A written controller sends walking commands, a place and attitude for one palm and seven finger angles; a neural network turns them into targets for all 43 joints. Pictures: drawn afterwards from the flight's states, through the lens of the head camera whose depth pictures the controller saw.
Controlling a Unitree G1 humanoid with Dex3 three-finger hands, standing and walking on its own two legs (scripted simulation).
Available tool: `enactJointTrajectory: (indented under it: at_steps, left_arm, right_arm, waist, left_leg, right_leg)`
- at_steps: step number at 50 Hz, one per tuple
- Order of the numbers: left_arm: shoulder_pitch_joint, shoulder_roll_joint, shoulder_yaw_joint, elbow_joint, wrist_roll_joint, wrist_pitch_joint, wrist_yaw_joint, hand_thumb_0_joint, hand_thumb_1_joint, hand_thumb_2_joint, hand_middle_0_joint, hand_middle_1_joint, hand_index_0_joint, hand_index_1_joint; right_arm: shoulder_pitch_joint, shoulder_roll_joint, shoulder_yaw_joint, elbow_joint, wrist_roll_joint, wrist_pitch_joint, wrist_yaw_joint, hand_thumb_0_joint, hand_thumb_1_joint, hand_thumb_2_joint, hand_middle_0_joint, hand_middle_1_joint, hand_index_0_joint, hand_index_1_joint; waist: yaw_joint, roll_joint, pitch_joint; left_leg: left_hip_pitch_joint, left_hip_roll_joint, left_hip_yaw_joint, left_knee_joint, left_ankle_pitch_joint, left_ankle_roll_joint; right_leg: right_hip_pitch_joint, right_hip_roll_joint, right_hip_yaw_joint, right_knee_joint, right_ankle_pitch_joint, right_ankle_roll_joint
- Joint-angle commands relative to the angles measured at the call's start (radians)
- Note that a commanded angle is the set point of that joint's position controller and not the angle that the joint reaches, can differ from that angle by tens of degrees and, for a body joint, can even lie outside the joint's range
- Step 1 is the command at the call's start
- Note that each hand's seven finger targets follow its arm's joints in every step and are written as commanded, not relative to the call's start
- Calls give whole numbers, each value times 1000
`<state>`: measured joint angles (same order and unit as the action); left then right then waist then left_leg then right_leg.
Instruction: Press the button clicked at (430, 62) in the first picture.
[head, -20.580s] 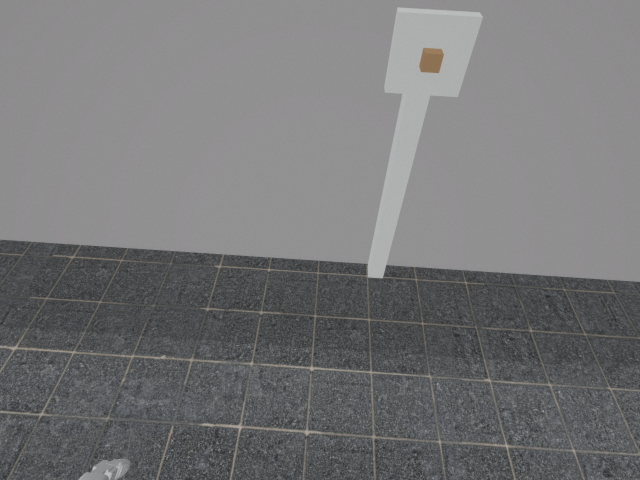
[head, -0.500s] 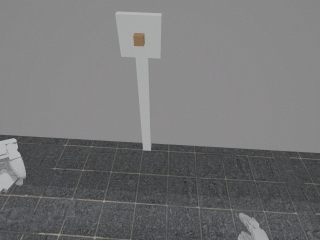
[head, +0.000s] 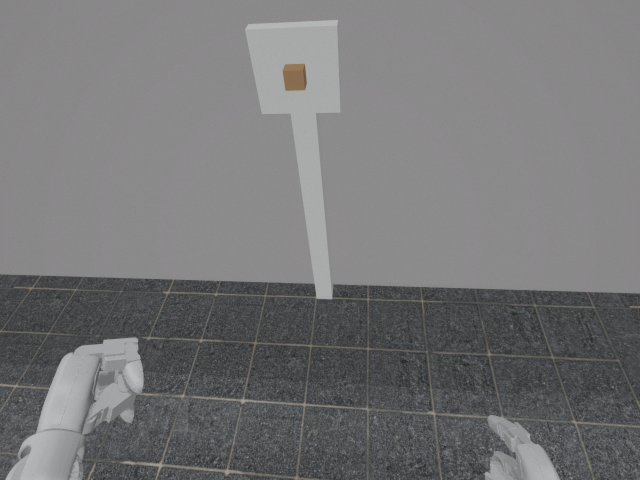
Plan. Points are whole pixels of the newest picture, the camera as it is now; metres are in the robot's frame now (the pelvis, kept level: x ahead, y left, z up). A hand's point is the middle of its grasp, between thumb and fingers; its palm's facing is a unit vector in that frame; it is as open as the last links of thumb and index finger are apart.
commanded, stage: let the arm hang, fingers relaxed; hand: left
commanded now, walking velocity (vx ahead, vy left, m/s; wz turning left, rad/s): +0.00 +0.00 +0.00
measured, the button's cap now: (295, 76) +0.83 +0.11 +0.12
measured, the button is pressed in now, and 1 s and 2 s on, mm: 0 0 0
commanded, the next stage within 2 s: stand and wait in 1.00 s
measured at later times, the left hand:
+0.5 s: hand out of the picture -0.04 +0.22 -0.16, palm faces +0.02 -0.96 -0.26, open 5.7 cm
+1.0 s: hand out of the picture +0.05 +0.21 -0.15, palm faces +0.00 -0.97 -0.25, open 7.4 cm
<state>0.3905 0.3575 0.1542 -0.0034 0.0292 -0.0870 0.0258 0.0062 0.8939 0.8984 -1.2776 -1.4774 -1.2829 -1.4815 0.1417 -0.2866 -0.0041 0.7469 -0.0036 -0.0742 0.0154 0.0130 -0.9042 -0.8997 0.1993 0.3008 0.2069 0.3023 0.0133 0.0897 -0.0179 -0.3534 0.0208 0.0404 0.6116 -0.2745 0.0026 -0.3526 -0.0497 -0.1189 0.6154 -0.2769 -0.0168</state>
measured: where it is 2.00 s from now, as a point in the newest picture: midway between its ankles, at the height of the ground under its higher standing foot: outside the picture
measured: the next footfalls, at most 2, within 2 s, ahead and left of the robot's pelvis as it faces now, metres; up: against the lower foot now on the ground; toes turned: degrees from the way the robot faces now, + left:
none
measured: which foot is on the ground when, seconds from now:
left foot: down 0.00-1.00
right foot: down 0.00-1.00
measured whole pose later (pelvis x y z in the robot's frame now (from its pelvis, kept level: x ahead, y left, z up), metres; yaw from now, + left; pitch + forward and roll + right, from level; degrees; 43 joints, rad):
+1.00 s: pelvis +0.00 +0.00 +0.02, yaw +0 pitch -1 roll +0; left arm 0.17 0.23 0.02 1.13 0.02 -0.01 0.00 0.01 0.90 0.90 -0.20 -0.30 -0.20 -0.31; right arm 0.20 -0.22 -0.02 1.11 -0.02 0.01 -0.01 0.01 -0.91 -0.90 0.20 0.30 0.20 0.30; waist -0.01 0.01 0.06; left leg -0.21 0.01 0.05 0.40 -0.18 0.00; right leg -0.21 -0.04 -0.11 0.41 -0.18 -0.01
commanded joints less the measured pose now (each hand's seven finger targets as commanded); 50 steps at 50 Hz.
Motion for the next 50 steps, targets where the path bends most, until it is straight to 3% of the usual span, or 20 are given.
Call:
enactJointTrajectory:
  at_steps: [1,3,4,5,6,8,10,14,18,20,23,25,31,35,43,50]
  left_arm:
    - [-52,69,-50,297,16,71,-30,0,900,900,-1080,-1260,-1080,-1260]
    - [-95,76,-63,424,14,76,-26,0,900,900,-1007,-1180,-1007,-1180]
    - [-119,71,-73,486,8,82,-22,0,900,900,-970,-1140,-970,-1140]
    - [-140,61,-85,541,5,88,-18,0,900,900,-933,-1100,-933,-1100]
    - [-155,54,-92,586,2,95,-15,0,900,900,-897,-1060,-897,-1060]
    - [-152,29,-108,676,-5,102,-15,0,900,900,-823,-980,-823,-980]
    - [-108,25,-110,767,-9,99,-14,0,900,900,-750,-900,-750,-900]
    - [-96,27,-105,895,-13,89,-12,0,900,900,-603,-740,-603,-740]
    - [-131,34,-102,968,-13,86,-13,0,900,900,-457,-580,-457,-580]
    - [-137,29,-101,999,-12,88,-11,0,900,900,-383,-500,-383,-500]
    - [-135,22,-98,1032,-11,92,-9,0,900,900,-273,-380,-273,-380]
    - [-127,15,-96,1051,-12,90,-8,0,900,900,-200,-300,-200,-300]
    - [-114,14,-93,1088,-10,85,-7,0,900,900,-200,-300,-200,-300]
    - [-143,18,-92,1092,-8,83,-6,0,900,900,-200,-300,-200,-300]
    - [-185,30,-92,1089,-9,74,-7,0,900,900,-200,-300,-200,-300]
    - [-219,49,-95,1092,-14,60,-7,0,900,900,-200,-300,-200,-300]
  right_arm:
    - [-10,-145,-46,-60,-17,21,-3,0,-900,-900,200,300,200,300]
    - [27,-113,-37,-29,-21,46,-6,0,-900,-900,200,300,200,300]
    - [40,-95,-33,-8,-23,59,-8,0,-900,-900,200,300,200,300]
    - [53,-76,-27,15,-26,70,-9,0,-900,-900,200,300,200,300]
    - [64,-70,-22,32,-27,78,-8,0,-900,-900,200,300,200,300]
    - [57,-60,-11,68,-32,82,-8,0,-900,-900,200,300,200,300]
    - [40,-66,-10,96,-31,80,-12,0,-900,-900,200,300,200,300]
    - [104,-49,-16,163,-25,84,-21,0,-900,-900,200,300,200,300]
    - [163,-47,-27,224,-23,91,-25,0,-900,-900,200,300,200,300]
    - [189,-40,-32,251,-23,96,-27,0,-900,-900,200,300,200,300]
    - [216,-31,-35,281,-25,96,-29,0,-900,-900,200,300,200,300]
    - [210,-32,-35,292,-26,89,-32,0,-900,-900,200,300,200,300]
    - [164,-50,-41,306,-21,76,-35,0,-900,-900,200,300,200,300]
    - [152,-45,-43,316,-22,76,-34,0,-900,-900,200,300,200,300]
    - [117,-50,-42,323,-22,72,-32,0,-900,-900,200,300,200,300]
    - [73,-85,-40,324,-17,60,-34,0,-900,-900,200,300,200,300]
  waist:
    - [-16,-259,-46]
    - [-29,-336,-65]
    - [-35,-317,-58]
    - [-41,-270,-46]
    - [-45,-178,-29]
    - [-31,18,22]
    - [-1,98,24]
    - [-5,46,-18]
    - [-22,-69,46]
    - [-28,-95,74]
    - [-28,-80,97]
    - [-21,-80,92]
    - [0,-36,86]
    - [-7,-73,113]
    - [-13,-72,99]
    - [-17,-74,15]
  left_leg:
    - [-58,97,-152,-93,142,57]
    - [30,34,-82,-25,124,33]
    - [69,17,-59,-5,103,23]
    - [98,16,-50,-8,91,18]
    - [112,28,-58,-30,94,18]
    - [33,69,-121,-163,44,30]
    - [-49,77,-143,-241,-46,34]
    - [4,62,-108,-234,-75,22]
    - [55,60,-97,-224,-83,22]
    - [74,57,-93,-215,-101,25]
    - [60,66,-106,-242,-130,31]
    - [42,76,-118,-273,-113,33]
    - [20,92,-143,-342,-120,36]
    - [23,85,-133,-345,-125,32]
    - [74,79,-103,-321,-31,24]
    - [156,96,-99,-298,158,18]
  right_leg:
    - [79,-72,132,-87,50,-35]
    - [52,-146,181,-170,76,-69]
    - [19,-169,190,-197,60,-83]
    - [-5,-171,186,-213,22,-85]
    - [-28,-154,167,-212,-45,-75]
    - [11,-93,133,-188,-141,-39]
    - [122,-64,129,-189,-106,-27]
    - [162,-84,136,-256,-119,-47]
    - [77,-99,133,-325,-208,-54]
    - [28,-101,134,-346,-261,-55]
    - [13,-88,125,-335,-277,-48]
    - [58,-77,113,-309,-212,-45]
    - [133,-62,102,-269,-100,-36]
    - [117,-71,110,-294,-124,-33]
    - [119,-85,125,-317,-95,-32]
    - [188,-95,117,-303,80,-31]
